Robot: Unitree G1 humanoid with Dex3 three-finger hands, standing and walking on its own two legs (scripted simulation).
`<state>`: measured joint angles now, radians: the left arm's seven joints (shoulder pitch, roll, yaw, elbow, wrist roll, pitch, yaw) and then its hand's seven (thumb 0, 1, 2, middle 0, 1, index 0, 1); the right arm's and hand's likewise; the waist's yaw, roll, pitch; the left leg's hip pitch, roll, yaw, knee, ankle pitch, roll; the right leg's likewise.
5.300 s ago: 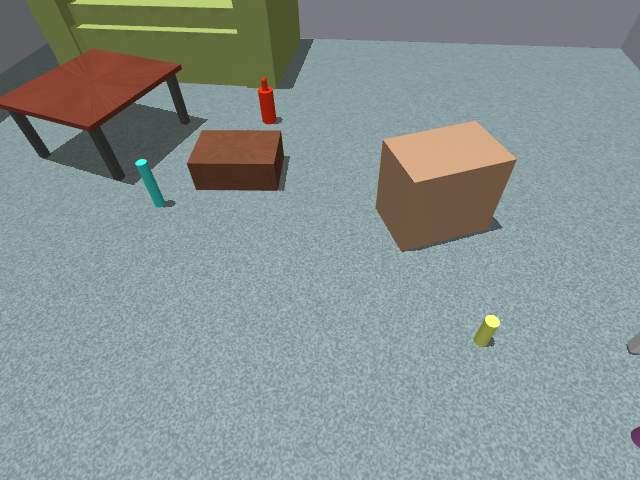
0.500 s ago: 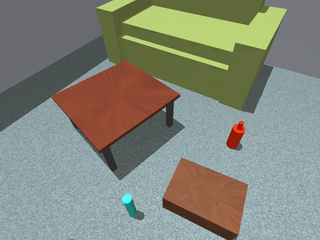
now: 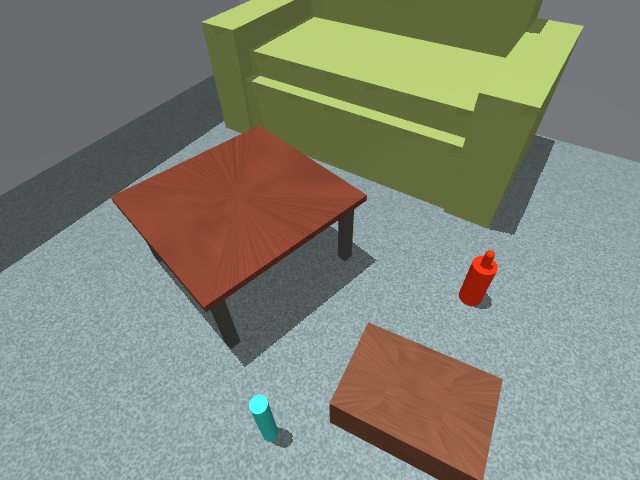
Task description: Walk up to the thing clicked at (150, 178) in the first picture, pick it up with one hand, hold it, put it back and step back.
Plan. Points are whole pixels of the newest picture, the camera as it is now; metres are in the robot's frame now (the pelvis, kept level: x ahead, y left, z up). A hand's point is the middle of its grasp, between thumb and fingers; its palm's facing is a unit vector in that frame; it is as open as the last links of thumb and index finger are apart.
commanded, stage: walk up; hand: left
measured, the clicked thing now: (264, 419) +0.40 +0.21 -0.66
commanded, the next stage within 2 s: stand in 0.34 s
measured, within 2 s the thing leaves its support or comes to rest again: neither
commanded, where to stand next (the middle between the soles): +0.06 -0.01 m, yaw -1 degrees
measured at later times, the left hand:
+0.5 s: hand out of the picture +0.09 +0.25 -0.16, palm faces -0.02 -0.94 -0.33, open 7.4 cm
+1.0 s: hand out of the picture +0.09 +0.24 -0.16, palm faces -0.02 -0.94 -0.34, open 7.4 cm
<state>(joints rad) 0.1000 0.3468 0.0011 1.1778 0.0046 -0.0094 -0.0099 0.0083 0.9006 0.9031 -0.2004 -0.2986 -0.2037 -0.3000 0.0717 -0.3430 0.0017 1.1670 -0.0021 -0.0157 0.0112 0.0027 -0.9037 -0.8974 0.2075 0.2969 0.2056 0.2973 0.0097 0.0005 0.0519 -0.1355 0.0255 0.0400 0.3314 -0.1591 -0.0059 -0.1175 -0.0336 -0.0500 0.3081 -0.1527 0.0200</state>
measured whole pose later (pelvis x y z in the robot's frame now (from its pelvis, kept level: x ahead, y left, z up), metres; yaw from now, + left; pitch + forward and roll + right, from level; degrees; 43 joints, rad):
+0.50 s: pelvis +0.01 +0.00 +0.00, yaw +0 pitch -2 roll +0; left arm 0.09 0.35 0.00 1.15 0.01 -0.01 0.00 0.01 0.90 0.90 -0.20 -0.30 -0.20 -0.30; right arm 0.08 -0.34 0.00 1.16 -0.01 -0.01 0.01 0.00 -0.90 -0.90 0.21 0.30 0.21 0.30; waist 0.00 -0.01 0.04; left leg -0.12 0.02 0.04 0.31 -0.16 -0.01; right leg -0.10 -0.04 -0.05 0.30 -0.16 0.02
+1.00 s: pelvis +0.02 -0.01 +0.00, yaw +1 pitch -2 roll +0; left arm 0.10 0.35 -0.01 1.14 0.01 -0.01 0.00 0.01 0.90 0.90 -0.20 -0.30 -0.20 -0.30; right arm 0.08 -0.35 0.00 1.15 -0.01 -0.01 0.01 0.00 -0.90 -0.90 0.21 0.30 0.21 0.30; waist 0.00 0.00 0.04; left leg -0.10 0.03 0.03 0.31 -0.17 -0.02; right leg -0.09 -0.03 -0.06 0.30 -0.18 0.01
